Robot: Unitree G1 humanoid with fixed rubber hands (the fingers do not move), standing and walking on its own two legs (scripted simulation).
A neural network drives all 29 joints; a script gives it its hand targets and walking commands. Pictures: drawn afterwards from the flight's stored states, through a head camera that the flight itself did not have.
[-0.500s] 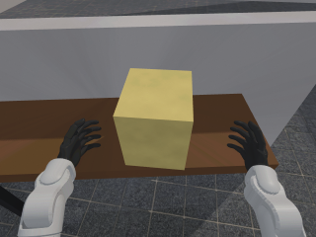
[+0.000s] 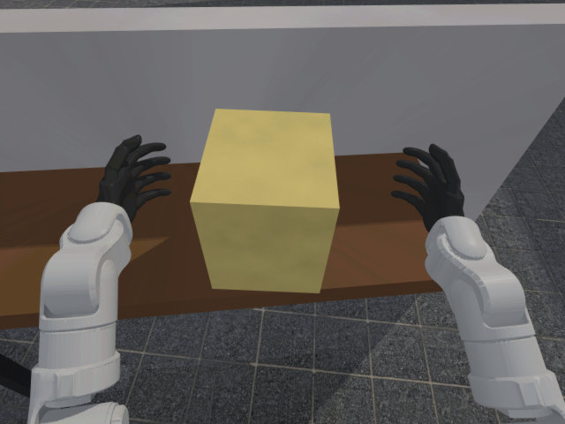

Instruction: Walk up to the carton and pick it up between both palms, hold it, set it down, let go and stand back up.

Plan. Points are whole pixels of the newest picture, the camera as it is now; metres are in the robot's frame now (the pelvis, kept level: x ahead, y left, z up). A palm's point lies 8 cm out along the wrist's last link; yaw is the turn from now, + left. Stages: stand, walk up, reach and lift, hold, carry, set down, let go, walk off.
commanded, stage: reach and lift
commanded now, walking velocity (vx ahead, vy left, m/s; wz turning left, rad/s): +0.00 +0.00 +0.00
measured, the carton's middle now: (269, 203) +0.43 +0.03 +0.05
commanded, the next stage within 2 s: none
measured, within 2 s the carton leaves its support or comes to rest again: neither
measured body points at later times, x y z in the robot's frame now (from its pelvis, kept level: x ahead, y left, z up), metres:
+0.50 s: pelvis +0.00 +0.00 +0.00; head +0.00 +0.03 +0.45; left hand +0.43 +0.20 +0.21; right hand +0.40 -0.18 +0.19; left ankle +0.01 +0.11 -0.75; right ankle +0.00 -0.13 -0.75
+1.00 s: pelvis +0.01 -0.01 +0.00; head +0.03 +0.01 +0.45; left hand +0.45 +0.18 +0.15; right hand +0.42 -0.17 +0.14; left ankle +0.01 +0.11 -0.75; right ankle +0.00 -0.13 -0.75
